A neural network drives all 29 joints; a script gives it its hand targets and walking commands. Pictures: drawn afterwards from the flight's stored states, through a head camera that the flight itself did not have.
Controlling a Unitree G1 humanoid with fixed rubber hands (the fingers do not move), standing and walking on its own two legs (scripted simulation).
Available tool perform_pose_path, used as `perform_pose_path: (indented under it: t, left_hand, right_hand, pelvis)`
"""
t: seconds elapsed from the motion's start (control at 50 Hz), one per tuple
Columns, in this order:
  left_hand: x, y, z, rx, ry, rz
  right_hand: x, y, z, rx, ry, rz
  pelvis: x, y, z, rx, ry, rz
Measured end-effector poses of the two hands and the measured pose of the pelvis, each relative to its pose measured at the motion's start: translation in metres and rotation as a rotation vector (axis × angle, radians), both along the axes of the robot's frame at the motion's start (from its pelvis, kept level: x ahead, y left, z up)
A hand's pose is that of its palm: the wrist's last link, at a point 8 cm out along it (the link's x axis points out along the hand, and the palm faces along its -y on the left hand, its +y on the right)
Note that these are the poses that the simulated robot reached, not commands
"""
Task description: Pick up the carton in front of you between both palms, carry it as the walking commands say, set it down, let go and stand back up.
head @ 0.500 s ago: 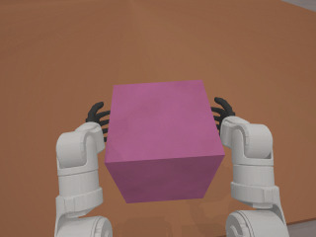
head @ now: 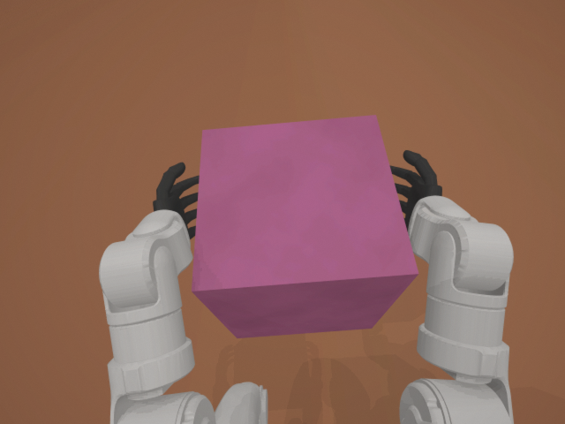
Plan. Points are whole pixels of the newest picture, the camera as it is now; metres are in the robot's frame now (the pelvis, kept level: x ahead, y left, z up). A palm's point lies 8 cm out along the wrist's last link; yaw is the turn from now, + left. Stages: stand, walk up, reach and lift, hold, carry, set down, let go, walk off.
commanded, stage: carry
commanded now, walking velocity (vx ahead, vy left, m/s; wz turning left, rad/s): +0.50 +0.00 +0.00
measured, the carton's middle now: (297, 241) +0.37 +0.02 +0.07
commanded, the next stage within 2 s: none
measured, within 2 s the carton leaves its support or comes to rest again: neither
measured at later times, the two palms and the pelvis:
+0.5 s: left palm (206, 45) +0.66 +0.17 +0.20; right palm (397, 43) +0.63 -0.13 +0.21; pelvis +0.29 +0.05 +0.05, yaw -2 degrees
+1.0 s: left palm (238, 1) +0.90 +0.15 +0.18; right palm out of the picture +0.92 -0.15 +0.17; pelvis +0.57 -0.01 +0.07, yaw +1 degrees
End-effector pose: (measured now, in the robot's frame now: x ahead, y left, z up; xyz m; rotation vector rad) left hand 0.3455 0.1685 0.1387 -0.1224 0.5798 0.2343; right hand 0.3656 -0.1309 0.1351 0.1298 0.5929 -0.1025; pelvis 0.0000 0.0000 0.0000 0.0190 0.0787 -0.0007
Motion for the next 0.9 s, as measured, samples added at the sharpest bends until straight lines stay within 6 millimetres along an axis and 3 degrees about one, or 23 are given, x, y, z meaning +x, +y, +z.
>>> perform_pose_path:
  t: [0.14, 0.22, 0.28, 0.34, 0.42, 0.54, 0.62, 0.7, 0.78, 0.9]
  left_hand:
    - [0.093, 0.006, 0.022, 0.019, -0.039, -0.039]
    - [0.160, 0.009, 0.018, 0.014, -0.025, -0.086]
    - [0.205, 0.004, 0.011, 0.000, 0.008, -0.142]
    - [0.237, -0.002, 0.014, -0.022, 0.046, -0.167]
    - [0.276, -0.005, 0.035, -0.036, 0.023, -0.173]
    - [0.333, 0.001, 0.074, -0.028, -0.057, -0.152]
    - [0.373, 0.004, 0.086, -0.020, -0.047, -0.123]
    - [0.417, -0.001, 0.087, -0.010, -0.016, -0.101]
    - [0.466, -0.014, 0.078, 0.023, -0.005, -0.087]
    - [0.513, -0.021, 0.046, 0.020, 0.118, -0.047]
  right_hand:
    - [0.082, 0.006, 0.017, -0.014, -0.041, -0.018]
    - [0.137, 0.008, 0.018, -0.041, -0.027, -0.054]
    - [0.166, 0.004, 0.016, -0.068, 0.008, -0.103]
    - [0.186, -0.001, 0.018, -0.059, 0.047, -0.130]
    - [0.220, -0.004, 0.040, -0.050, 0.024, -0.154]
    - [0.290, 0.002, 0.085, -0.061, -0.056, -0.123]
    - [0.338, 0.005, 0.098, -0.064, -0.047, -0.089]
    - [0.389, -0.001, 0.095, -0.062, -0.017, -0.064]
    - [0.443, -0.014, 0.078, -0.053, -0.008, -0.036]
    - [0.502, -0.022, 0.046, -0.021, 0.115, -0.018]
  pelvis:
    - [0.092, 0.015, 0.003, 0.000, 0.009, -0.018]
    - [0.154, 0.031, -0.003, 0.003, -0.003, -0.031]
    - [0.188, 0.041, 0.003, 0.011, -0.021, -0.031]
    - [0.214, 0.048, 0.020, -0.003, -0.020, -0.028]
    - [0.249, 0.053, 0.041, -0.026, -0.013, -0.036]
    - [0.309, 0.048, 0.057, -0.030, 0.004, -0.033]
    - [0.358, 0.037, 0.060, -0.025, 0.005, -0.022]
    - [0.411, 0.022, 0.056, -0.017, 0.001, -0.016]
    - [0.462, 0.006, 0.042, -0.027, -0.009, 0.007]
    - [0.516, -0.006, 0.055, -0.010, -0.003, 0.017]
